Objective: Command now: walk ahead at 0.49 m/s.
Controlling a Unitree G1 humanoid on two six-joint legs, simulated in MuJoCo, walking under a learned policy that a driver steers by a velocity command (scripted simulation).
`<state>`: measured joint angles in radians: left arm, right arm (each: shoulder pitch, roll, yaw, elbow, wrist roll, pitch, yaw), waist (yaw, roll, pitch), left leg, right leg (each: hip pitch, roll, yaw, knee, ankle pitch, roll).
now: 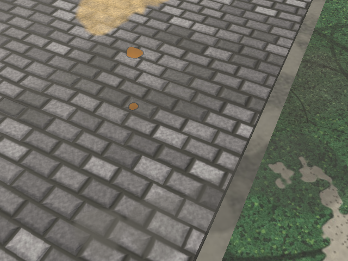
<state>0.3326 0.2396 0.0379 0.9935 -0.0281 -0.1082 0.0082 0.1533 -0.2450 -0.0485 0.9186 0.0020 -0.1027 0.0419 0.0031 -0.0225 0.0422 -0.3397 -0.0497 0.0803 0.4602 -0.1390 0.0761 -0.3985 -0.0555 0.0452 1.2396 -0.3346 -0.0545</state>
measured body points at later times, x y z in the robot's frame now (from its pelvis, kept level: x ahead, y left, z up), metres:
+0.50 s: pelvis +0.30 -0.06 -0.01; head +0.34 -0.07 +0.44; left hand +0.46 +0.19 -0.11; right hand +0.29 -0.32 -0.15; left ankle +0.13 +0.08 -0.64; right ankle +0.39 -0.15 -0.73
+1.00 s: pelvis +0.59 +0.00 -0.02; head +0.62 +0.01 +0.43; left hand +0.55 +0.27 -0.16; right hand +0.81 -0.22 -0.12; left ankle +0.69 +0.09 -0.74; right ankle +0.40 -0.15 -0.71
